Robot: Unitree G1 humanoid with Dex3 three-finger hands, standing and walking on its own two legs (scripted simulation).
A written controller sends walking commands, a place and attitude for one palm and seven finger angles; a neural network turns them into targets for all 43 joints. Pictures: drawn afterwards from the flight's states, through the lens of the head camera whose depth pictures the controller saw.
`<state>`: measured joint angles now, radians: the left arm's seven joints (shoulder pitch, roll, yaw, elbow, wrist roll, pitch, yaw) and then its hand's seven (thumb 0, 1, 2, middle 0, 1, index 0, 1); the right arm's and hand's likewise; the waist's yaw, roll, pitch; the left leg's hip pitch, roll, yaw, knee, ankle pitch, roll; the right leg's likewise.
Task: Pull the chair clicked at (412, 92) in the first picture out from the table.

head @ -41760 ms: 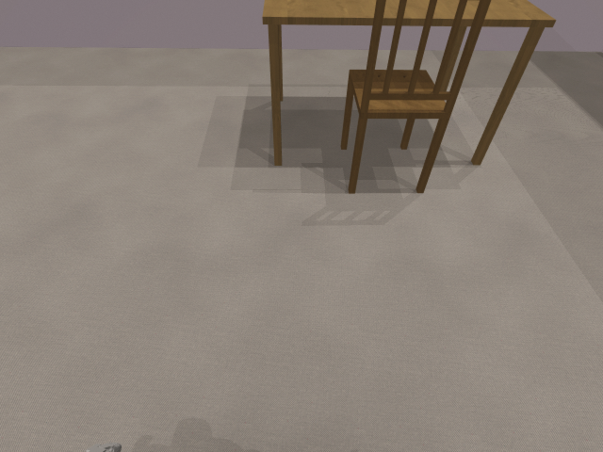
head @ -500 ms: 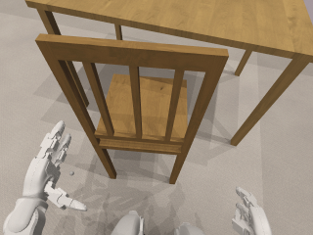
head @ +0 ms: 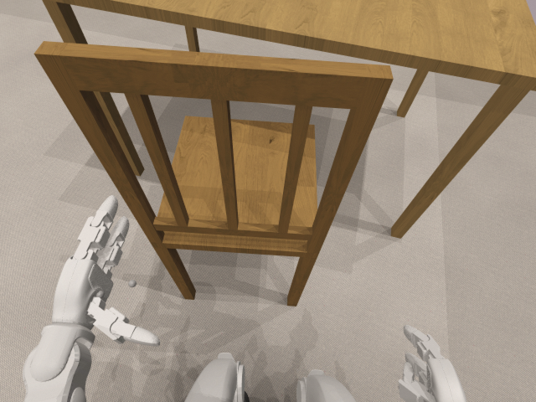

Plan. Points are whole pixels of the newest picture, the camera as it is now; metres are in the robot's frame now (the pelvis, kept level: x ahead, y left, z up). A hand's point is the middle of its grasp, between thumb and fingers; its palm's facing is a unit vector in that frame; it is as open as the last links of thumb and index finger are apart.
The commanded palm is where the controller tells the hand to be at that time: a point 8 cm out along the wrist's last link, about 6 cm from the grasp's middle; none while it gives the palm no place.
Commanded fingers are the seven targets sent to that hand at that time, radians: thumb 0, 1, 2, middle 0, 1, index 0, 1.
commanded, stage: aim the fingers beside a spindle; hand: left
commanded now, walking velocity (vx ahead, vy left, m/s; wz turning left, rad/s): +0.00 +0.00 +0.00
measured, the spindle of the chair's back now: (228, 177) +0.46 +0.09 +0.03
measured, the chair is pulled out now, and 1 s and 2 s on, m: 0.18 0.18 0.18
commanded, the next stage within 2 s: push the fingers through the gap in 1.46 s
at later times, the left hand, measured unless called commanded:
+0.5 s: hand (154, 271) +0.30 +0.18 +0.01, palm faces -0.04 -1.00 -0.02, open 16.9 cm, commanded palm +0.28 +0.23 +0.01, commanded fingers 0.00 -0.50 0.30 -0.06 -0.08 -0.06 -0.08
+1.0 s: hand (159, 268) +0.30 +0.18 +0.00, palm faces -0.02 -1.00 -0.03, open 16.9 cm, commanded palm +0.29 +0.23 +0.00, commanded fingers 0.00 -0.50 0.30 -0.06 -0.08 -0.06 -0.08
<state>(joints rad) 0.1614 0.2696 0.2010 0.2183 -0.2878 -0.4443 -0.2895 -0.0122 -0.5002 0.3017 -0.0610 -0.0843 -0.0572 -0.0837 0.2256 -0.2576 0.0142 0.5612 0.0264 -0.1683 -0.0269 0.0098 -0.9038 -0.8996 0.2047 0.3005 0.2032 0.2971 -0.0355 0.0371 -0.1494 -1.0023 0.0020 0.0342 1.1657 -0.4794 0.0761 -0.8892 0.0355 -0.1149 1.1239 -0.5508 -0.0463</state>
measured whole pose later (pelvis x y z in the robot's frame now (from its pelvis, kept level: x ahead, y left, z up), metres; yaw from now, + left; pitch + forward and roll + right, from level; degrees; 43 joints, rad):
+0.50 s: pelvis -0.01 +0.01 -0.01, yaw +0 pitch +20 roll -4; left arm 0.03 0.24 0.13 0.29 -0.22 -0.45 -0.19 -0.01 -0.50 0.30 -0.06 -0.08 -0.06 -0.08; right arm 0.21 -0.26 0.02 0.55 0.01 -0.10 -0.01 0.01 -0.90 -0.90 0.21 0.30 0.20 0.30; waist -0.03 0.04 -0.16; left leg -1.09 0.00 0.04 1.23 -0.49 0.09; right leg -0.98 0.03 -0.11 1.19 -0.57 -0.04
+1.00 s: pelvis +0.00 +0.00 -0.02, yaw +0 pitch +21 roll -4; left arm 0.01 0.24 0.13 0.33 -0.23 -0.47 -0.19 -0.01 -0.50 0.30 -0.06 -0.08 -0.06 -0.08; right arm 0.21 -0.26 0.01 0.56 0.02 -0.07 0.00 0.01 -0.90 -0.90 0.20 0.30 0.20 0.30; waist -0.03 0.04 -0.16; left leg -1.12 0.00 0.04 1.25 -0.51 0.08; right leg -1.01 0.03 -0.11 1.22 -0.58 -0.05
